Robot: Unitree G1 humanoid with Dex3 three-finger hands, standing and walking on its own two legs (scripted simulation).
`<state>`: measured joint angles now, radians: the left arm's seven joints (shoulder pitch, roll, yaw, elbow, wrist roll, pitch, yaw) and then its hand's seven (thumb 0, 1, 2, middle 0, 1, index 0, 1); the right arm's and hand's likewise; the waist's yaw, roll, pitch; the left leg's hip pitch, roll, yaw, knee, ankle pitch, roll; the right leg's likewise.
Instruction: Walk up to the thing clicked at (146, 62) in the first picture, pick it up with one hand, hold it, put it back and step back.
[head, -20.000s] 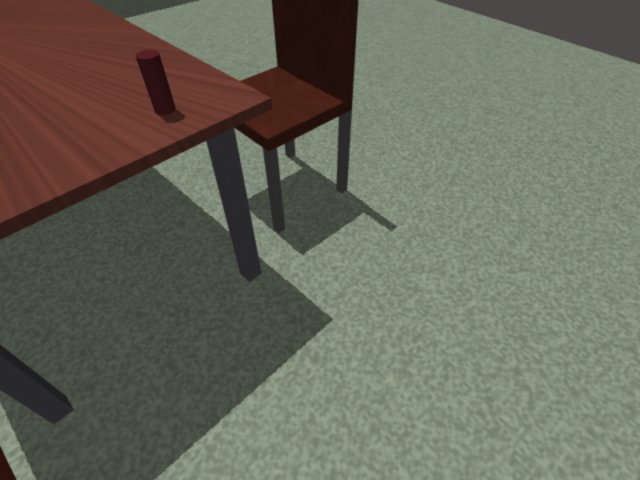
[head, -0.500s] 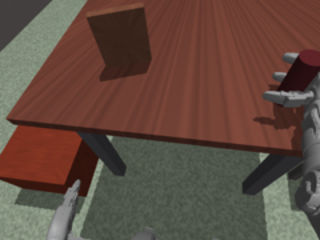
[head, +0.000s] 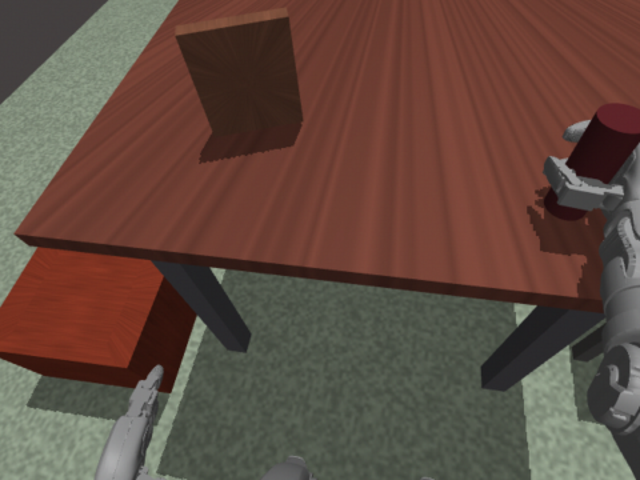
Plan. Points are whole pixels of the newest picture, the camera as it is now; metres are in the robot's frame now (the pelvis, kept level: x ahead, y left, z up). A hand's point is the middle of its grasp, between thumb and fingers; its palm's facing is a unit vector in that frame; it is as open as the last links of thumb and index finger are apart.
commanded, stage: settle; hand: right
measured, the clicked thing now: (590, 167) +0.51 -0.22 +0.10
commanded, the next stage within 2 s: lift in 0.70 s
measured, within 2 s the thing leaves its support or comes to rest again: leaves its support in 0.04 s
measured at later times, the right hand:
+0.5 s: hand (593, 134) +0.52 -0.21 +0.14, palm faces +0.17 +0.99 +0.01, open 6.7 cm
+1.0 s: hand (601, 124) +0.51 -0.20 +0.16, palm faces +0.16 +0.99 +0.01, open 6.7 cm
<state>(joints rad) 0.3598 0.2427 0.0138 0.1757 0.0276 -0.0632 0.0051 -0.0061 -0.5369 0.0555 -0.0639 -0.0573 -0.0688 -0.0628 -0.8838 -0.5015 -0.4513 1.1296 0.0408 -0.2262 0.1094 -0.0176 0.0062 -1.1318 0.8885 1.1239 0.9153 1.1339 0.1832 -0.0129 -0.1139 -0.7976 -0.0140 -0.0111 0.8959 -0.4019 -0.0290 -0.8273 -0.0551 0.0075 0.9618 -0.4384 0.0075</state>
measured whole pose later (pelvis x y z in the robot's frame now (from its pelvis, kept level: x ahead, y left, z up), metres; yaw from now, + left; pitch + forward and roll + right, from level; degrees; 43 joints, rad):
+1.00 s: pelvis +0.02 +0.00 +0.03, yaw +0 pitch +13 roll +1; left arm 0.31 0.24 0.02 0.34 0.00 -0.10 0.02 -0.01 -0.53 0.05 -0.05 -0.05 -0.06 -0.06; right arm -0.88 -0.47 -0.39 1.05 0.08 -0.13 0.11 -0.01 0.03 -1.16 0.90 1.13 0.93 1.13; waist 0.13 -0.01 -0.10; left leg -0.59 -0.01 -0.02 0.72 -0.35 -0.02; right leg -0.60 -0.05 -0.01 0.77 -0.38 0.01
